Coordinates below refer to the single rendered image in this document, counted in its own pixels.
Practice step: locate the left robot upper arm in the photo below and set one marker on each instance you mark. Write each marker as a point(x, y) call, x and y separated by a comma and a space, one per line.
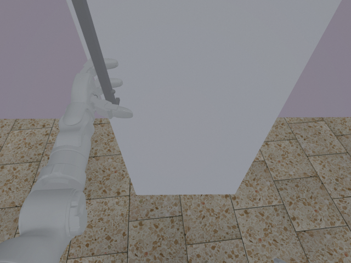
point(49, 221)

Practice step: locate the left robot hand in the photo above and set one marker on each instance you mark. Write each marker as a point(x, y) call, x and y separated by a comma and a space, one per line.
point(84, 88)

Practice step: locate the handle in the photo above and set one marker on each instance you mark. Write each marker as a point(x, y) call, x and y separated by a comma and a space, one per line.
point(87, 26)

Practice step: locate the robot left forearm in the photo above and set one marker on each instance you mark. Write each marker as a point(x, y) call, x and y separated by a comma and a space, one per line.
point(68, 159)

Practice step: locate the fridge door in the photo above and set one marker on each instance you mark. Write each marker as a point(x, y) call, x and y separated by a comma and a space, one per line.
point(205, 80)

